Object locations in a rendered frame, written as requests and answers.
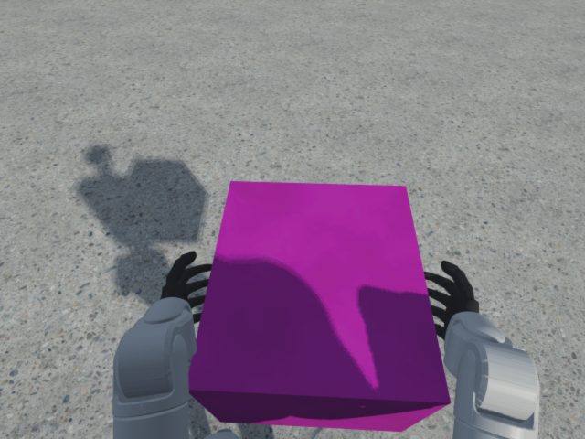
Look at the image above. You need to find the robot left hand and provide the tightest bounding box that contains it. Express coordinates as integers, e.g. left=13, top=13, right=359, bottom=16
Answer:
left=160, top=251, right=212, bottom=324

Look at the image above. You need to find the robot left forearm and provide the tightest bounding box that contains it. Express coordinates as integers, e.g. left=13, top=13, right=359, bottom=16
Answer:
left=112, top=297, right=197, bottom=439

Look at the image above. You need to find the carton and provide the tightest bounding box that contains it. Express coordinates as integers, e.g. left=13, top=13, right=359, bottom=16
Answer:
left=188, top=181, right=451, bottom=432

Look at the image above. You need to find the robot right forearm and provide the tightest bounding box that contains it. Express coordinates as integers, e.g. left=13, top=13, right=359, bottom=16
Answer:
left=443, top=312, right=540, bottom=439

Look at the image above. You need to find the robot right hand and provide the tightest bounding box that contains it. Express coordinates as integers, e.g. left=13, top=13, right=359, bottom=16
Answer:
left=424, top=261, right=479, bottom=340

